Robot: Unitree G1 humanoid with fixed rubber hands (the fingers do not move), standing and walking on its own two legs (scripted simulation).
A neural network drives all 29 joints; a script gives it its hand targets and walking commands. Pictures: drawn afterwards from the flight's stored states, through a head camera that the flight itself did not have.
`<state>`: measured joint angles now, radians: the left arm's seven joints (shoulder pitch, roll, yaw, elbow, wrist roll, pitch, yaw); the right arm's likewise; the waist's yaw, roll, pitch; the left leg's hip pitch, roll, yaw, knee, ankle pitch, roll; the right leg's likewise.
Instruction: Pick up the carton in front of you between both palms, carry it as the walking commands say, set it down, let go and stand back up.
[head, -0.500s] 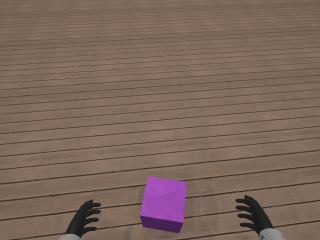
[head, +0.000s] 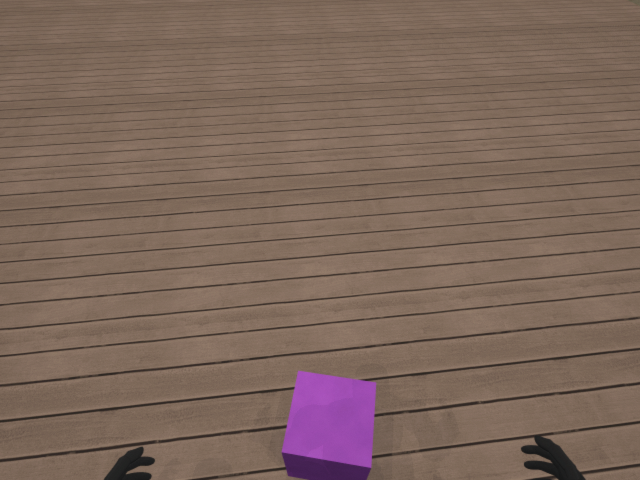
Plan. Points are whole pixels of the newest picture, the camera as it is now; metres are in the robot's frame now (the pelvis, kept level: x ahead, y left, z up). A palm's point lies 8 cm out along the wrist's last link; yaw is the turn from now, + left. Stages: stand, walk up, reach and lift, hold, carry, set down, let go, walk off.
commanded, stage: stand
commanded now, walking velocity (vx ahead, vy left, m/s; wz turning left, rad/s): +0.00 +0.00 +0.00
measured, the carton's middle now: (330, 430) +0.38 +0.00 -0.65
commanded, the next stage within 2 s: none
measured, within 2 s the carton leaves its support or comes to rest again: neither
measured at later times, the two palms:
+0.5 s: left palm out of the picture +0.08 +0.30 -0.09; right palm out of the picture +0.10 -0.30 -0.09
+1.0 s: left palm out of the picture +0.06 +0.31 -0.10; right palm out of the picture +0.07 -0.31 -0.09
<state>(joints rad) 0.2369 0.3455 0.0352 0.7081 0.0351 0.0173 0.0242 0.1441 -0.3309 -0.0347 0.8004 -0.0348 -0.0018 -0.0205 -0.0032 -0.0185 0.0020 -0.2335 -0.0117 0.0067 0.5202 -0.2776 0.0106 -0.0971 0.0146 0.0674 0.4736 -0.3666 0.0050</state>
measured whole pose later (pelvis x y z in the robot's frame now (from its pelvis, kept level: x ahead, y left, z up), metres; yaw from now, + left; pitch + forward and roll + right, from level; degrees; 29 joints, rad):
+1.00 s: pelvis -0.03 +0.00 +0.01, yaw +0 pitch -2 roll +0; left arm 0.18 0.38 0.01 0.95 0.02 0.00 0.01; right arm 0.11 -0.38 -0.01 1.03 -0.02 -0.02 -0.01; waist -0.01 -0.01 0.02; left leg -0.18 -0.01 0.00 0.39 -0.17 0.01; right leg -0.04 0.01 0.06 0.36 -0.27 0.01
